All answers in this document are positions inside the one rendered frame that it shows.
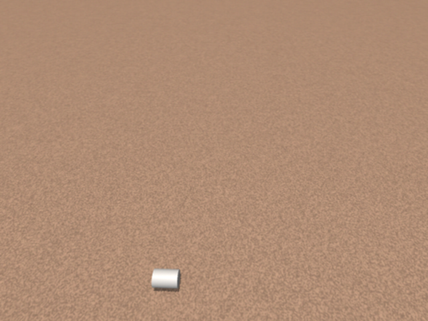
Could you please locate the can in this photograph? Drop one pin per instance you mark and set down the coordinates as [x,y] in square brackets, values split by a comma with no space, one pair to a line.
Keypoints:
[165,278]

